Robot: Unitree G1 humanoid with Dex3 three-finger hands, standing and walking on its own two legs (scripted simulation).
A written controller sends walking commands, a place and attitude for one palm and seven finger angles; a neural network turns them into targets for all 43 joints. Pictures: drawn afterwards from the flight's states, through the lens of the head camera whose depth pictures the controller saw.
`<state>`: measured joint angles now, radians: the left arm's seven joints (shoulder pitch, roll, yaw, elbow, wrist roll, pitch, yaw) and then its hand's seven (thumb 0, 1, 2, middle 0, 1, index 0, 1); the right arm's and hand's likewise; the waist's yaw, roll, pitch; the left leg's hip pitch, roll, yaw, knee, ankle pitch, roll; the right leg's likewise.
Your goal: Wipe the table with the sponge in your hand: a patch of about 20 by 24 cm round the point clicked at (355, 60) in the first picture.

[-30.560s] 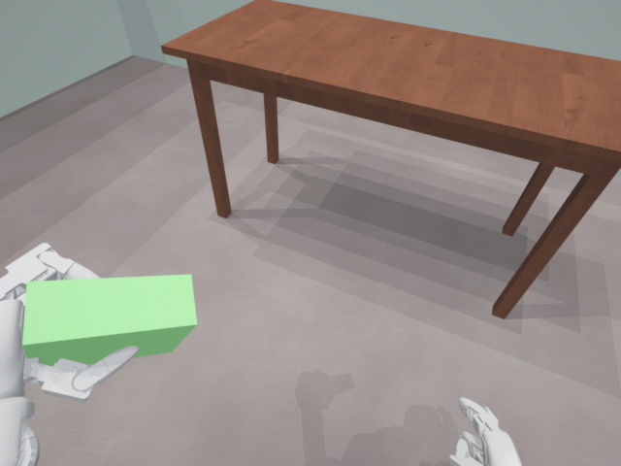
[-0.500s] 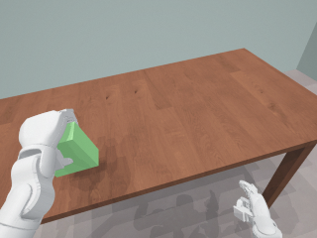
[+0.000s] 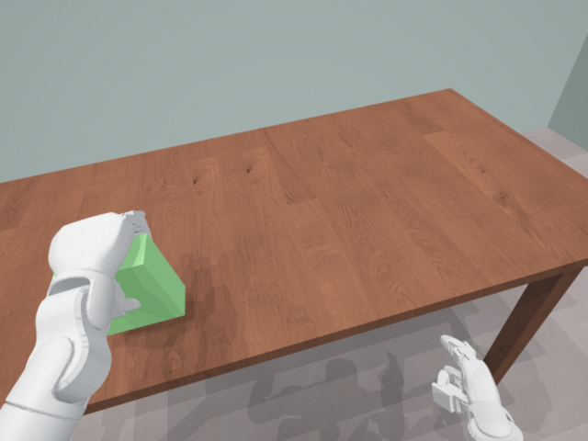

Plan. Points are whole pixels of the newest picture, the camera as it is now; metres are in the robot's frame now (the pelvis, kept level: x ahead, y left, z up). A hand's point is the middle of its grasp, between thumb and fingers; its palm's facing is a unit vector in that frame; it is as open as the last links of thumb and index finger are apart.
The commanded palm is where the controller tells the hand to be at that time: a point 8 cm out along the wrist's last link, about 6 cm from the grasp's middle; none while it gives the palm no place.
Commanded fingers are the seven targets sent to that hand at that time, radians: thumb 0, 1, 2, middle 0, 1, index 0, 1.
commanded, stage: move the sponge above the wiping area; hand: left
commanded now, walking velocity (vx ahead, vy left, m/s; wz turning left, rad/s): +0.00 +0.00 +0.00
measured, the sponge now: (134, 295) +0.26 +0.28 +0.08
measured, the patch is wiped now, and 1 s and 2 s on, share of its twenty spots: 0.00 0.00 0.00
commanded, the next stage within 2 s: lower the sponge onto the table in 1.20 s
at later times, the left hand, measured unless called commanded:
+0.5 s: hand (129, 274) +0.26 +0.27 +0.12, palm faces +0.05 -0.09 -0.99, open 9.4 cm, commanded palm +0.23 +0.27 +0.20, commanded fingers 0.00 0.10 1.30 -1.20 -1.60 -1.20 -1.60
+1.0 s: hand (115, 274) +0.25 +0.28 +0.13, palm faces +0.09 -0.07 -0.99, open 9.4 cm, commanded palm +0.21 +0.28 +0.21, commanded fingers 0.00 0.10 1.30 -1.20 -1.60 -1.20 -1.60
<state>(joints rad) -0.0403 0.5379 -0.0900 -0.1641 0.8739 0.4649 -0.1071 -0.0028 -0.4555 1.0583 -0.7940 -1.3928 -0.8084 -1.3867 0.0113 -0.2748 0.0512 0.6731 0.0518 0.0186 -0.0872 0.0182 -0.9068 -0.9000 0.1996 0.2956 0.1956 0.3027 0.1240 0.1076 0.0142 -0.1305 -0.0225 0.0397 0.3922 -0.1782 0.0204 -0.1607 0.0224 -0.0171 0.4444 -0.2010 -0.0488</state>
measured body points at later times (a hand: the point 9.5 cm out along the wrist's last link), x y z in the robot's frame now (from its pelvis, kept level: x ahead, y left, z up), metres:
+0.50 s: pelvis +0.01 +0.00 +0.00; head -0.02 -0.05 +0.45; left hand +0.26 +0.27 +0.18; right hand +0.26 -0.20 -0.08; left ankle +0.03 +0.11 -0.74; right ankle +0.03 -0.09 -0.74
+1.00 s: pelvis +0.00 +0.00 +0.00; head -0.02 -0.05 +0.45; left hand +0.24 +0.28 +0.19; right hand +0.26 -0.20 -0.07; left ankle +0.03 +0.11 -0.74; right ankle +0.03 -0.09 -0.74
